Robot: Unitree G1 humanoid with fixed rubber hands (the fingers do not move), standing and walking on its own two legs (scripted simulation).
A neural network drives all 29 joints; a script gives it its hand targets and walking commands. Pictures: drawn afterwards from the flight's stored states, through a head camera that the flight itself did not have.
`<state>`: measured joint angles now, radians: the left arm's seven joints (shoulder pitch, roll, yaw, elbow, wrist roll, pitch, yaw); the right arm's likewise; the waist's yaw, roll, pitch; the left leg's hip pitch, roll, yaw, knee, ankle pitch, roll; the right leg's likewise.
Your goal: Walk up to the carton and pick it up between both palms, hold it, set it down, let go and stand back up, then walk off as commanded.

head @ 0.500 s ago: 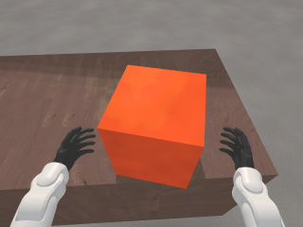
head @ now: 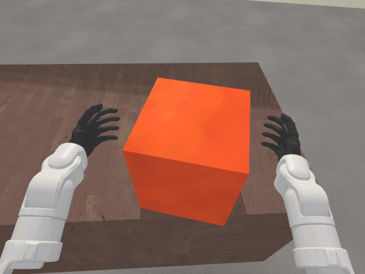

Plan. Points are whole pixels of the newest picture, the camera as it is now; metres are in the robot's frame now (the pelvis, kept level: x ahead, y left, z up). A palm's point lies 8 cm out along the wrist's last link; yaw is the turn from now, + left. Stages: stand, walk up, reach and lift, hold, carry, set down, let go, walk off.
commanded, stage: reach and lift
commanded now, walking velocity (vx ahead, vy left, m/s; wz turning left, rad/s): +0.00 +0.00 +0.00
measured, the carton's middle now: (191, 153) +0.41 +0.00 +0.00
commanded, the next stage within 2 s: none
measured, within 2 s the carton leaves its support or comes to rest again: neither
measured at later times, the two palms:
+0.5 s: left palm (82, 117) +0.40 +0.23 +0.15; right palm (282, 129) +0.38 -0.18 +0.13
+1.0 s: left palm (102, 141) +0.40 +0.21 +0.07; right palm (280, 159) +0.36 -0.20 +0.05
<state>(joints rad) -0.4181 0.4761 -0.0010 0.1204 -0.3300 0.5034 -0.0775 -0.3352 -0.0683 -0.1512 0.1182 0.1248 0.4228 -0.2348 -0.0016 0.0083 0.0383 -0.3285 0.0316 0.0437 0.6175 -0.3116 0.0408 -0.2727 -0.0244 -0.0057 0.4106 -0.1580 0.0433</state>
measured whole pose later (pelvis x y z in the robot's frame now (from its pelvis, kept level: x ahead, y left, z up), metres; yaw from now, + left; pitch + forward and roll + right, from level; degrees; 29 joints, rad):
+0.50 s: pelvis +0.00 +0.00 +0.00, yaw +0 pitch +1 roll -4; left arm -0.65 0.48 0.00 0.39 -0.33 0.49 -0.06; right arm -0.60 -0.07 -0.23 0.40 0.12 0.42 -0.23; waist -0.02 0.01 0.02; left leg -0.33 0.03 0.04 0.61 -0.31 0.04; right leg -0.27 -0.02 -0.01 0.39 -0.15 0.04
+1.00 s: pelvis +0.00 +0.00 +0.00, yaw +0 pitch +1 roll -4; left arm -0.67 0.32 0.00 0.89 -0.33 0.06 -0.06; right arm -0.56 -0.07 -0.23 0.80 0.12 0.07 -0.23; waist -0.03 0.02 0.02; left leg -0.33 0.03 0.04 0.61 -0.31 0.04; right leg -0.27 -0.02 -0.01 0.39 -0.15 0.04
